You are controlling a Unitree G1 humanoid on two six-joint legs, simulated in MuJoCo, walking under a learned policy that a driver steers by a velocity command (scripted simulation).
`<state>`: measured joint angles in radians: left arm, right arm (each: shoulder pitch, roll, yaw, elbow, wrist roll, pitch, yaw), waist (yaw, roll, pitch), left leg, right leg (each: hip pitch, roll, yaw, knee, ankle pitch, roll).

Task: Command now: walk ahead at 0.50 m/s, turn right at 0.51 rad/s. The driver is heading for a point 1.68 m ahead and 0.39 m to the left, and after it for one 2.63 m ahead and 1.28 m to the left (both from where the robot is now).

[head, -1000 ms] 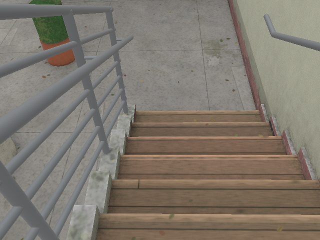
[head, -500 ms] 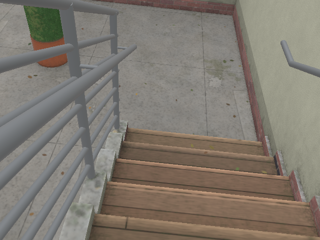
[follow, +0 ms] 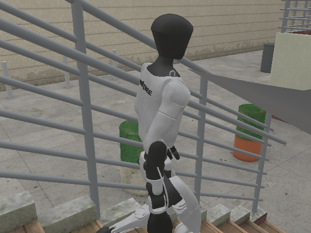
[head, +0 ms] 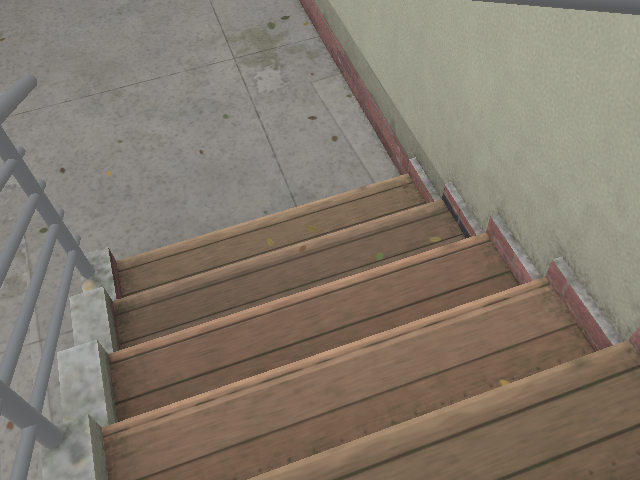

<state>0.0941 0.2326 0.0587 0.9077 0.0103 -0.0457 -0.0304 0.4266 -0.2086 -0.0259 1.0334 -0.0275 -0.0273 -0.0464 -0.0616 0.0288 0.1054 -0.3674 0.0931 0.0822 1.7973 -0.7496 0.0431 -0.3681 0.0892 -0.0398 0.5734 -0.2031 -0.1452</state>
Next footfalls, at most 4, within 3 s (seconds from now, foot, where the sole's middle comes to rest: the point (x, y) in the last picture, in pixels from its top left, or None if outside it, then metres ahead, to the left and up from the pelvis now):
0.48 left None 0.42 0.07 -0.92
1.02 right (379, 385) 0.74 -0.11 -1.09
1.62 left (271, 344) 0.98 0.20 -1.25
2.02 right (320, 299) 1.12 0.03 -1.25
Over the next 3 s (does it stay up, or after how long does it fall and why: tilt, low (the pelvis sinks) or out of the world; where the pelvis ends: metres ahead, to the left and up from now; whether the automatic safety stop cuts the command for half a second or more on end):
stays up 0.96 0.05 -0.49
